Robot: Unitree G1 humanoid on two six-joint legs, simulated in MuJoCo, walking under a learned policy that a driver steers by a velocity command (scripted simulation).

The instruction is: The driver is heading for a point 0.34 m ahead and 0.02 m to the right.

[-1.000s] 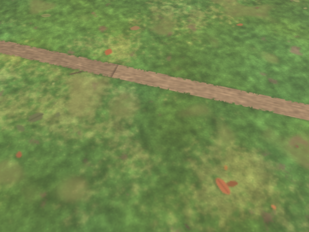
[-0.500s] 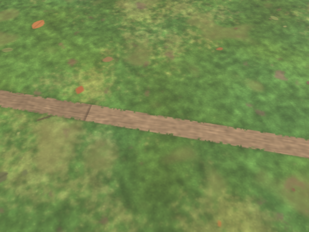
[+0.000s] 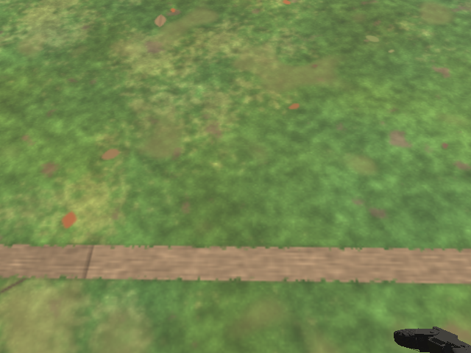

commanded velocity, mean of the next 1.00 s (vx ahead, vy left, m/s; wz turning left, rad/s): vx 0.21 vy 0.00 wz -0.24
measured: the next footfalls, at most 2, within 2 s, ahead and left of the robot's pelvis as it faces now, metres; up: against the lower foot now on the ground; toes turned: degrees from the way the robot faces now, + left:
left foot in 0.06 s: +0.21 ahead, +0.12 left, +0.00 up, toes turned -5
right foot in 0.50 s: +0.34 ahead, -0.11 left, +0.00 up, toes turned -12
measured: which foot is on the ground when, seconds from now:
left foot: up 0.00-0.04, down 0.06-0.52, up 0.54-0.80, down 0.82-1.00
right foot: down 0.00-0.08, up 0.10-0.48, down 0.50-1.00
